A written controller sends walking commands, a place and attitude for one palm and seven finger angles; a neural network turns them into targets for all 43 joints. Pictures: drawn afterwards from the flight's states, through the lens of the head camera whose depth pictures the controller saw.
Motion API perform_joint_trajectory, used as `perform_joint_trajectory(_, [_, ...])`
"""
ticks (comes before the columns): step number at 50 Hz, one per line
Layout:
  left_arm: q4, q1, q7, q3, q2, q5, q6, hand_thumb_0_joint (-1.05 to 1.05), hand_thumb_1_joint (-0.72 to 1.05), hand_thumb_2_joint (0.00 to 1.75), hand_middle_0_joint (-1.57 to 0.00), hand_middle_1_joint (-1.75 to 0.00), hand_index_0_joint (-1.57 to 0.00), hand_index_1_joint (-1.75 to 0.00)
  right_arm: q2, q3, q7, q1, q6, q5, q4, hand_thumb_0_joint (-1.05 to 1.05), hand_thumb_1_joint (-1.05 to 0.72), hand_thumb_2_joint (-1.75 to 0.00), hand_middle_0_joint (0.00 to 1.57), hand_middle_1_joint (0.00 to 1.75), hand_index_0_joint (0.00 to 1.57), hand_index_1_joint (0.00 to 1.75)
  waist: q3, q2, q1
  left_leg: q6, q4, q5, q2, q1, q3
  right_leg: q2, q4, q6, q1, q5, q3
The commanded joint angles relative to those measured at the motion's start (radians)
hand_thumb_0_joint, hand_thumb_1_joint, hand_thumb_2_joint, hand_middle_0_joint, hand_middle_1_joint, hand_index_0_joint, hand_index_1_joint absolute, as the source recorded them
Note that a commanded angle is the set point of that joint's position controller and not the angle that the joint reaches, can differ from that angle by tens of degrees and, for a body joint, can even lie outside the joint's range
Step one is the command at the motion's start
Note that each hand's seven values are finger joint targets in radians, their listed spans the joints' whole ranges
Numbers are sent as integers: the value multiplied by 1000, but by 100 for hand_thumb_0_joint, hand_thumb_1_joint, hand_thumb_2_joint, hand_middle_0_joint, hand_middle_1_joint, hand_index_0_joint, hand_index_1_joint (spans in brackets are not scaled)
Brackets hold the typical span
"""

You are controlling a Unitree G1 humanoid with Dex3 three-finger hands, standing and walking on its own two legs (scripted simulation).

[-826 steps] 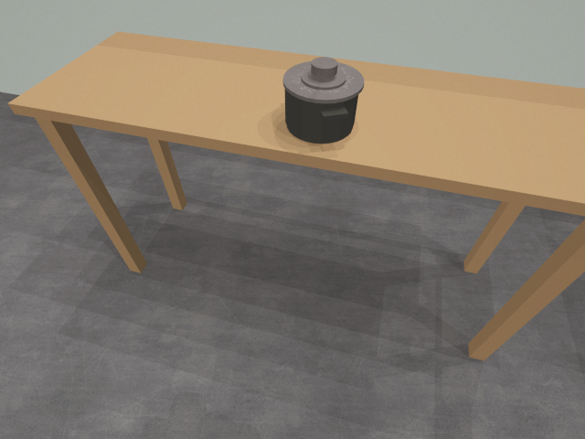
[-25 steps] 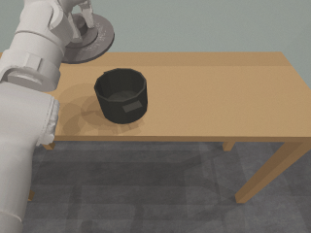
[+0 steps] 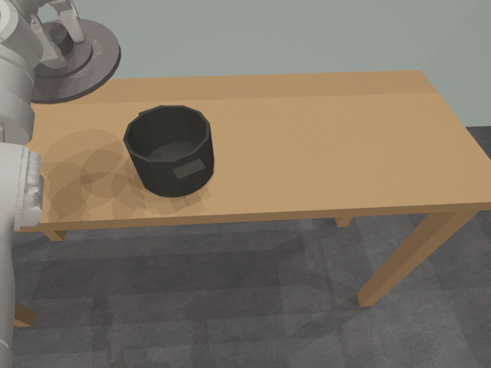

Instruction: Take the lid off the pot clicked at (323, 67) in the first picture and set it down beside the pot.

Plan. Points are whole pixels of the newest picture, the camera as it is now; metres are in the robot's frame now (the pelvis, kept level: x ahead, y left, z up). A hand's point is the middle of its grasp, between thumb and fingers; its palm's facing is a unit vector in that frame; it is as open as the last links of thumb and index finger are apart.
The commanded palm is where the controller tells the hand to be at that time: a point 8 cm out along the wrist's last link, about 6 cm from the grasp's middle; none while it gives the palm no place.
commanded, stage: move the lid sideways beside the pot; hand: left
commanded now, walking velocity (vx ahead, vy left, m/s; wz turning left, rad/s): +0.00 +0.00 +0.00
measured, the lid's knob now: (50, 41) +0.52 +0.24 +0.27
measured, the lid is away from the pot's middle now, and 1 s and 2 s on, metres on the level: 0.13 0.24 0.22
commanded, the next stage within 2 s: lower the lid onto the table in 0.98 s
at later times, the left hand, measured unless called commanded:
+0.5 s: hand out of the picture +0.47 +0.28 +0.29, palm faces -0.22 -0.11 -0.97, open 7.8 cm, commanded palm +0.48 +0.29 +0.35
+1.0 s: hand out of the picture +0.47 +0.33 +0.28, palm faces -0.20 -0.16 -0.97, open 7.8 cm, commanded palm +0.47 +0.33 +0.35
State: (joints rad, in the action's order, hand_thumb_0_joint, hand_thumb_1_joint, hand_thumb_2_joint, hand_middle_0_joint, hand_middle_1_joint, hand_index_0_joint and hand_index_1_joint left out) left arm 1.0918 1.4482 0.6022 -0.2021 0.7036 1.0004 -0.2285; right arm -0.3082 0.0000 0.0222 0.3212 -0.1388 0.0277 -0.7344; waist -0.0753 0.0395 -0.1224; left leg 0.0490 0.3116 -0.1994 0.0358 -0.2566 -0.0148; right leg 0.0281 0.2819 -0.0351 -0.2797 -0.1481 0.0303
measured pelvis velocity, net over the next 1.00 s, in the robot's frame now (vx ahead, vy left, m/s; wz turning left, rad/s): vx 0.01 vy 0.00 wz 0.01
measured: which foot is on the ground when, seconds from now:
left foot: down 0.00-1.00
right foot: down 0.00-1.00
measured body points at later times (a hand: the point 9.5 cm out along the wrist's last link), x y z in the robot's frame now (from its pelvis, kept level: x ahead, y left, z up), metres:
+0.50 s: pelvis +0.00 +0.00 +0.00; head +0.05 +0.00 +0.45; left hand +0.48 +0.28 +0.34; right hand +0.08 -0.27 -0.13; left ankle -0.04 +0.09 -0.75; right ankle -0.01 -0.15 -0.75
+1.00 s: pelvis +0.01 +0.00 +0.00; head +0.07 +0.00 +0.45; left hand +0.48 +0.34 +0.34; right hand +0.03 -0.28 -0.13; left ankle -0.04 +0.09 -0.75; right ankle -0.01 -0.15 -0.75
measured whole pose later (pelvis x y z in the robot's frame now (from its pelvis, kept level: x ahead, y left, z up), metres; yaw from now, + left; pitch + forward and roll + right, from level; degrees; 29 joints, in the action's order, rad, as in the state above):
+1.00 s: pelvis +0.01 +0.00 +0.00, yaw +1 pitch +10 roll -1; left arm 1.11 1.42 0.61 -0.14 0.92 1.03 -0.17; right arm -0.32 0.00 0.02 0.33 -0.20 0.05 -0.72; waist -0.06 0.03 -0.12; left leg 0.05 0.34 -0.23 0.03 -0.28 0.00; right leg 0.02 0.26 -0.04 -0.27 -0.16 0.01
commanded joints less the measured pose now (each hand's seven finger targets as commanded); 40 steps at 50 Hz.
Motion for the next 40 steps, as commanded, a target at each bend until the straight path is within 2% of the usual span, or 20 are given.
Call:
perform_joint_trajectory(1, [-262,599,-57,81,295,32,17,0,70,91,-65,-106,-73,-113,-153,49,11,-2,25,-1,102,0,-90,-90,20,30,20,30,-446,11,21,16,65,575,13,239,10,-69,22,55,158,318,-45])
perform_joint_trajectory(3, [-256,580,-51,54,259,19,12,0,70,91,-65,-106,-73,-113,-150,49,10,-6,22,5,104,0,-90,-90,20,30,20,30,-409,20,16,17,63,552,14,239,10,-70,14,55,130,296,-48])
perform_joint_trajectory(4, [-298,574,-48,19,221,2,8,0,70,91,-65,-106,-73,-113,-158,51,8,-9,22,10,105,0,-90,-90,20,30,20,30,-403,73,10,5,69,616,11,271,13,-73,8,59,108,320,-55])
perform_joint_trajectory(7, [-310,590,-48,61,269,18,11,0,70,91,-65,-106,-73,-113,-154,49,7,-4,26,4,104,0,-90,-90,20,30,20,30,-423,56,12,8,73,605,13,286,24,-77,10,57,107,292,-53])
perform_joint_trajectory(9, [-256,534,-41,10,210,2,1,0,70,91,-65,-106,-73,-113,-160,50,7,-2,17,12,97,0,-90,-90,20,30,20,30,-360,58,0,-2,70,591,13,262,21,-77,-1,61,80,286,-65])
perform_joint_trajectory(11, [-315,593,-45,71,290,19,12,0,70,91,-65,-106,-73,-113,-157,46,9,-13,14,6,103,0,-90,-90,20,30,20,30,-427,39,11,7,71,595,12,279,22,-72,12,58,119,297,-55])
perform_joint_trajectory(14, [-281,554,-43,29,246,7,6,0,70,91,-65,-106,-73,-113,-160,47,8,-13,8,13,101,0,-90,-90,20,30,20,30,-392,70,2,-6,78,621,8,281,22,-74,6,61,85,299,-63])
perform_joint_trajectory(16, [-235,580,-42,39,259,23,11,0,70,91,-65,-106,-73,-113,-154,40,11,-16,1,11,94,0,-90,-90,20,30,20,30,-374,25,-1,-1,67,565,8,260,24,-72,5,60,85,264,-64])
perform_joint_trajectory(19, [-240,591,-43,5,221,6,14,0,70,91,-65,-106,-73,-113,-160,39,15,-19,-1,17,92,0,-90,-90,20,30,20,30,-359,59,-7,-13,62,567,8,273,27,-74,-3,65,59,256,-71])
perform_joint_trajectory(20, [-286,653,-45,25,254,19,24,0,70,91,-65,-106,-73,-113,-157,38,13,-14,4,12,91,0,-90,-90,20,30,20,30,-414,70,-5,-13,55,563,7,300,32,-75,-4,60,73,244,-64])
perform_joint_trajectory(22, [-250,645,-50,50,289,34,34,0,70,91,-65,-106,-73,-113,-153,35,17,-13,4,9,89,0,-90,-90,20,30,20,30,-427,56,-1,-7,66,582,6,294,31,-72,6,62,95,262,-62])
perform_joint_trajectory(24, [-190,583,-48,23,255,24,32,0,70,91,-65,-106,-73,-113,-159,38,17,-5,-1,15,87,0,-90,-90,20,30,20,30,-379,57,-6,-16,69,594,4,272,28,-75,0,64,69,265,-70])
perform_joint_trajectory(25, [-223,618,-48,65,309,37,37,0,70,91,-65,-106,-73,-113,-160,38,17,2,-4,7,84,0,-90,-90,20,30,20,30,-417,39,0,-12,59,581,3,275,26,-72,0,58,100,264,-61])
perform_joint_trajectory(28, [-175,602,-50,51,306,42,46,0,70,91,-65,-106,-73,-113,-156,34,18,-1,-13,11,87,0,-90,-90,20,30,20,30,-387,20,-1,1,57,541,4,235,18,-68,7,59,110,262,-63])
perform_joint_trajectory(29, [-183,566,-54,82,347,37,49,0,70,91,-65,-106,-73,-113,-164,37,18,0,-15,13,91,0,-90,-90,20,30,20,30,-400,44,7,-5,68,589,4,241,15,-69,11,61,118,294,-63])
perform_joint_trajectory(30, [-208,590,-56,131,420,56,59,0,70,91,-65,-106,-73,-113,-164,35,20,4,-18,3,95,0,-90,-90,20,30,20,30,-448,19,14,5,66,581,6,234,10,-66,16,54,160,302,-52])
perform_joint_trajectory(34, [-189,563,-55,85,374,42,63,0,70,91,-65,-106,-73,-113,-162,41,15,10,-26,16,100,0,-90,-90,20,30,20,30,-417,63,7,1,86,642,0,245,13,-70,18,57,124,320,-60])
perform_joint_trajectory(36, [-174,550,-54,123,430,57,70,0,70,91,-65,-106,-73,-113,-164,38,17,18,-32,14,101,0,-90,-90,20,30,20,30,-410,34,11,13,78,592,-1,224,10,-68,16,53,143,294,-54])
perform_joint_trajectory(39, [-159,512,-52,87,395,38,67,0,70,91,-65,-106,-73,-113,-171,41,18,25,-37,22,97,0,-90,-90,20,30,20,30,-367,67,4,7,76,593,-2,218,5,-69,5,56,115,296,-62])
perform_joint_trajectory(40, [-220,569,-53,133,460,52,75,0,70,91,-65,-106,-73,-113,-173,42,16,35,-39,15,94,0,-90,-90,20,30,20,30,-416,61,9,11,74,598,-4,236,8,-69,6,51,144,297,-53])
